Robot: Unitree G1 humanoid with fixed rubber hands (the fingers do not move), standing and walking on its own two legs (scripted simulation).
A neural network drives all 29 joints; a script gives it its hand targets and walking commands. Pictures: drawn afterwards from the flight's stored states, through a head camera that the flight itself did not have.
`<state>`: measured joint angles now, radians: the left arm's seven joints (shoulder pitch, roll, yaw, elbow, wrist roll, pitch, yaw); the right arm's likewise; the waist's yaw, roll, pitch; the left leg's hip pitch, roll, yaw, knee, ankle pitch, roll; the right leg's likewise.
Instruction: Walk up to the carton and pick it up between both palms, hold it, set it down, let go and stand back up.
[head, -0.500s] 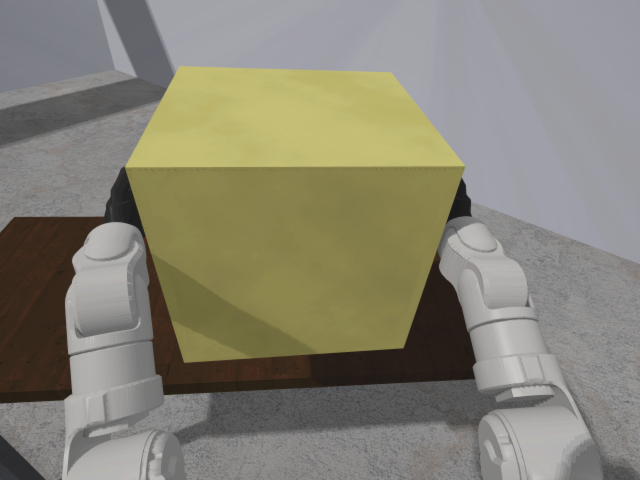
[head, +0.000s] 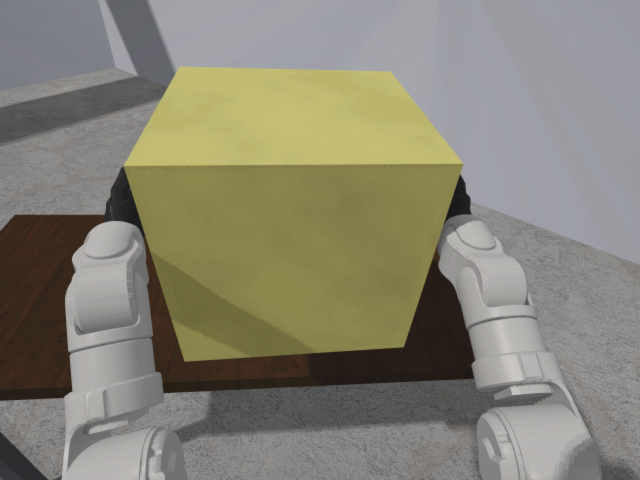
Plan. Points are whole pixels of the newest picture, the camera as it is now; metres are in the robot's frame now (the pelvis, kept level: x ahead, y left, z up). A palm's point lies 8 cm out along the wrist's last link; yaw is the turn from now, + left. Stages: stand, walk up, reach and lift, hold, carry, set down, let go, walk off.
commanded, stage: hold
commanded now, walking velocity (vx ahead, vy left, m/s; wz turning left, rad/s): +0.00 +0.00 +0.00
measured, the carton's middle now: (293, 208) +0.42 +0.01 +0.18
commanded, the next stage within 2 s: none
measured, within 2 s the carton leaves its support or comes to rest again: neither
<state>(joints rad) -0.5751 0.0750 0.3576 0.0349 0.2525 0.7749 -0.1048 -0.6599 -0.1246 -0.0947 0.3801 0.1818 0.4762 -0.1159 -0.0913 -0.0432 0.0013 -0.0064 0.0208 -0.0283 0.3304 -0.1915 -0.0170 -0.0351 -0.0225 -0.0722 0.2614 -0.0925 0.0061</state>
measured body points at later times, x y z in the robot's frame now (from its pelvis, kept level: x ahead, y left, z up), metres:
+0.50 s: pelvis +0.00 +0.00 +0.00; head -0.05 +0.02 +0.45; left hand +0.37 +0.19 +0.21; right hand +0.37 -0.19 +0.21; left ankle +0.00 +0.13 -0.75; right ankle +0.04 -0.13 -0.75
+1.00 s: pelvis +0.00 +0.00 +0.00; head -0.05 +0.02 +0.45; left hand +0.37 +0.20 +0.21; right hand +0.37 -0.18 +0.21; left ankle +0.00 +0.13 -0.75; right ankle +0.04 -0.13 -0.75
